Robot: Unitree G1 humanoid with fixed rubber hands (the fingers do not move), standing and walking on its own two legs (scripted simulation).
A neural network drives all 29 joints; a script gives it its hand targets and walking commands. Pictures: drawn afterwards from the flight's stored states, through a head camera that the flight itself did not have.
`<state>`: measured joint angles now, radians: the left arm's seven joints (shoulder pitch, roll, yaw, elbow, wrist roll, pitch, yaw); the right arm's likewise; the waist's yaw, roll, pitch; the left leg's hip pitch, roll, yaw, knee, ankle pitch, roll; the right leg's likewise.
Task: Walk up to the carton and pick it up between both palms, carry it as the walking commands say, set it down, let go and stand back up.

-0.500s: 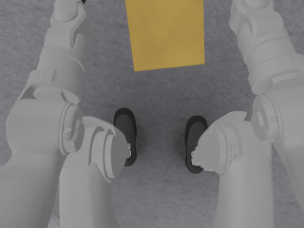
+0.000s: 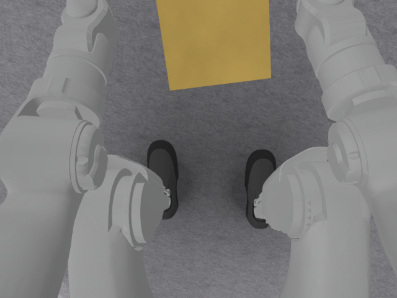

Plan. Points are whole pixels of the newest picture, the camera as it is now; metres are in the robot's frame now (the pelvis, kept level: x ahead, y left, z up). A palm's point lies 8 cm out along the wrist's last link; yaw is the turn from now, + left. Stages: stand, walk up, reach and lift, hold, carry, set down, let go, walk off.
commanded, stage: reach and lift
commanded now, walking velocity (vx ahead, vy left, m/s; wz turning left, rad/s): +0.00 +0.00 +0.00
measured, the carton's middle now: out of the picture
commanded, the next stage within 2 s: none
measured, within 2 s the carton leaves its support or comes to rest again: leaves its support in 0.64 s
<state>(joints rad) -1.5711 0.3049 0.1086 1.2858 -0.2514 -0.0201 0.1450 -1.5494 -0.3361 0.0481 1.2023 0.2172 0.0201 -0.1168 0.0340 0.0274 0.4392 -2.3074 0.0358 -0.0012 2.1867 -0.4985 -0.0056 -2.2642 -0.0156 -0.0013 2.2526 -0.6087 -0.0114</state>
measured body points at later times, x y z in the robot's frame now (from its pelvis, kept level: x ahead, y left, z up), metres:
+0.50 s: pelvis +0.00 +0.01 +0.00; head +0.38 -0.01 +0.23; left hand +0.56 +0.13 -0.19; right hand +0.57 -0.12 -0.20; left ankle +0.13 +0.13 -0.32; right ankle +0.10 -0.12 -0.32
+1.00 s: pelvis +0.01 +0.01 +0.00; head +0.38 -0.02 +0.25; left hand +0.57 +0.13 -0.16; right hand +0.56 -0.11 -0.20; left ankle +0.13 +0.13 -0.32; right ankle +0.10 -0.12 -0.32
